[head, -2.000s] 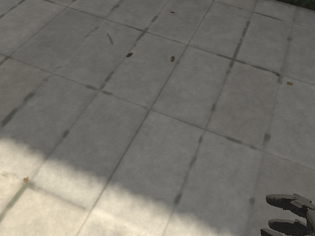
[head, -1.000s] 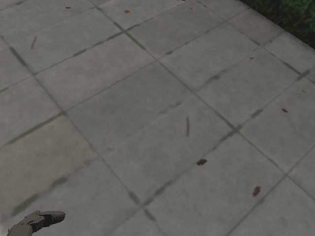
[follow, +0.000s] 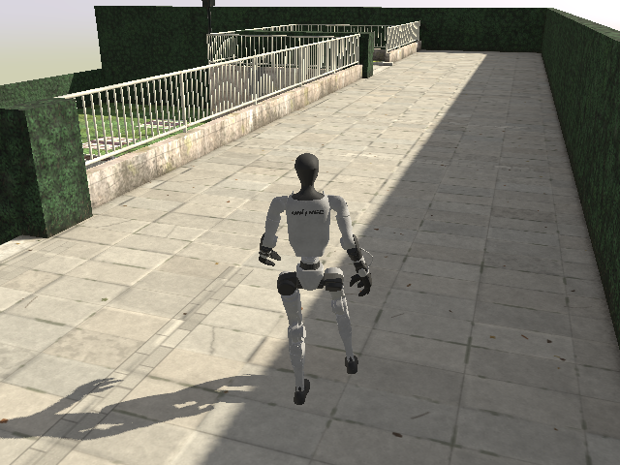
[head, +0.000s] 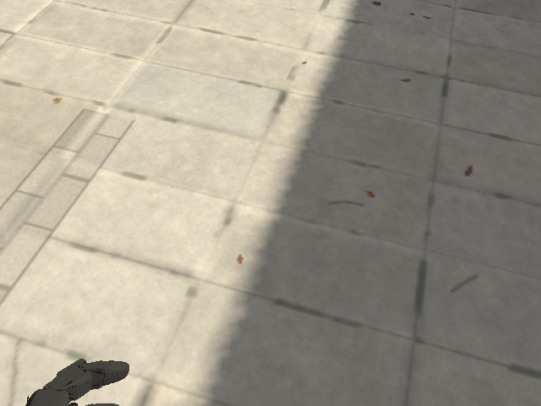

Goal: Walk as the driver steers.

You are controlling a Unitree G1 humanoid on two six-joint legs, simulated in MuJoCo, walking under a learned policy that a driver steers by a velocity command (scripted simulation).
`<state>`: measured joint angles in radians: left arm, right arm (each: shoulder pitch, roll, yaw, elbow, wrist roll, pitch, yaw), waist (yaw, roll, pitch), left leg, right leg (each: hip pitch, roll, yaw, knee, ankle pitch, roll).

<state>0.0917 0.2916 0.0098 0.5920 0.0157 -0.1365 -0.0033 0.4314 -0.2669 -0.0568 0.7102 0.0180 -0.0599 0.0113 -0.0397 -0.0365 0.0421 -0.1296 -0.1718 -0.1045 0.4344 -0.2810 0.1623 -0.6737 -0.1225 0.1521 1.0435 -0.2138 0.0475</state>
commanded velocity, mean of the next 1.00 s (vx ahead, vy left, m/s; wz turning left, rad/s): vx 1.00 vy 0.00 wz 1.00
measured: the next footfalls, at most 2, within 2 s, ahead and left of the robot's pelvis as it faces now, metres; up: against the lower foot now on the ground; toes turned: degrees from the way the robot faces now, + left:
right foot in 0.20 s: +0.43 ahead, -0.18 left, +0.00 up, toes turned +18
left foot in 0.66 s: +0.68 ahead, +0.23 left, +0.00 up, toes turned +42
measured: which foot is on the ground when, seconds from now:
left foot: down 0.00-0.18, up 0.20-0.64, down 0.66-1.00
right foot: up 0.00-0.18, down 0.20-0.66, up 0.68-1.00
